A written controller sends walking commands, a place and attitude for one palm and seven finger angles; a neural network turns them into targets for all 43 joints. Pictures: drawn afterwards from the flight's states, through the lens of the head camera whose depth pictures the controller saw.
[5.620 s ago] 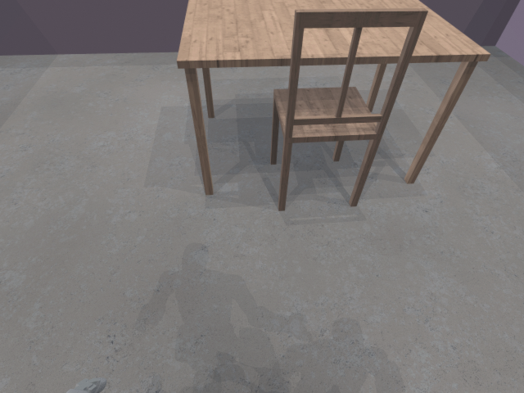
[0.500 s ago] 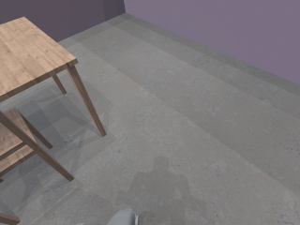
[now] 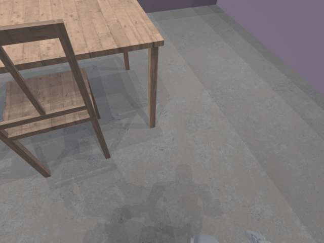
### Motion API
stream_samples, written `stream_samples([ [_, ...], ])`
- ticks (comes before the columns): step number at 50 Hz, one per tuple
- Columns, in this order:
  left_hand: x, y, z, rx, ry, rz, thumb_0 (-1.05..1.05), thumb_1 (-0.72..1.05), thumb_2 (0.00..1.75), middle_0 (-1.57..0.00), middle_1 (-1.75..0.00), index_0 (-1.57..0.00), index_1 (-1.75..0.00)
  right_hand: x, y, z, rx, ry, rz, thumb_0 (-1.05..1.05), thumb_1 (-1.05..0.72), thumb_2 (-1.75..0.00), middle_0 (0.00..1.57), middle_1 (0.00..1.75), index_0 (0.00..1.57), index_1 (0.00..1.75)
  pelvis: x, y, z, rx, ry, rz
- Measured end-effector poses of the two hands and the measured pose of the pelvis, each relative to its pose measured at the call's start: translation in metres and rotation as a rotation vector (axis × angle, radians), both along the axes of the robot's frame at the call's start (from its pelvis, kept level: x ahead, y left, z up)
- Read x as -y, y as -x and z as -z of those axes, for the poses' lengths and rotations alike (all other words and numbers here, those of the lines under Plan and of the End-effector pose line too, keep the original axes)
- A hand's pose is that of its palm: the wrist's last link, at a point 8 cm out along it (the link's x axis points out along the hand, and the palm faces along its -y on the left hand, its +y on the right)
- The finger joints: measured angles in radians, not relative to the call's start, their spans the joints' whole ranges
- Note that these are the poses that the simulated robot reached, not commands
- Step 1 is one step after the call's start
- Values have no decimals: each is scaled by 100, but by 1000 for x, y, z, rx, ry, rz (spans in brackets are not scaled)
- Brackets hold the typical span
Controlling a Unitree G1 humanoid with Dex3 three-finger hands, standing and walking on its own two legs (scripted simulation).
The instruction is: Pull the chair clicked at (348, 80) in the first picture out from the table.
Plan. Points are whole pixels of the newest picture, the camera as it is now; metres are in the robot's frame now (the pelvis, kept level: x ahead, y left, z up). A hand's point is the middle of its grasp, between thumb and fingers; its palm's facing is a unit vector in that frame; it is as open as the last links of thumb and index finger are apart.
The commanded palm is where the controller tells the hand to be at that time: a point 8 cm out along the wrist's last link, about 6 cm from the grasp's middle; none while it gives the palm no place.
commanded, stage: turn to face it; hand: left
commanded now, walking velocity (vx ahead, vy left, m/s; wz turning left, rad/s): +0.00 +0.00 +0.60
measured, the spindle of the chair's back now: (23, 85) +0.59 +0.56 -0.06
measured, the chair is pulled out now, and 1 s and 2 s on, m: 0.00 0.00 0.00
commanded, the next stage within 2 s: take the last steps up to it in 0.60 s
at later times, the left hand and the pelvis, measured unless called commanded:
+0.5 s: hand out of the picture +0.04 +0.16 -0.14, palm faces +0.28 -0.92 -0.29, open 7.3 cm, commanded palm none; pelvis +0.01 -0.05 +0.00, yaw +17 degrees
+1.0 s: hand out of the picture -0.05 +0.21 -0.17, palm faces +0.43 -0.88 -0.19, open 7.3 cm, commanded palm none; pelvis +0.00 +0.02 +0.01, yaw +24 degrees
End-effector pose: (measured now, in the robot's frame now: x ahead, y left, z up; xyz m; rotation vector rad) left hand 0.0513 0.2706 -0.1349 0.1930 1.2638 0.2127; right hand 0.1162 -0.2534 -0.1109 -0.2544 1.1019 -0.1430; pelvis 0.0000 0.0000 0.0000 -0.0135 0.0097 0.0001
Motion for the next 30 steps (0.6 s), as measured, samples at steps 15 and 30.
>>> stream_samples([
  [15,48,-39,-33,219,-74,-37,0,91,90,-20,-30,-20,-30,34,21,43,-152,-80,-46,0,-91,-90,20,30,20,30,43,-5,7,1,-30,-184],
  [30,65,92,-14,12,-8,-295,0,91,90,-21,-30,-21,-30,7,-35,27,-164,-38,-262,0,-91,-90,20,30,20,30,38,-2,-2,11,-46,-337],
])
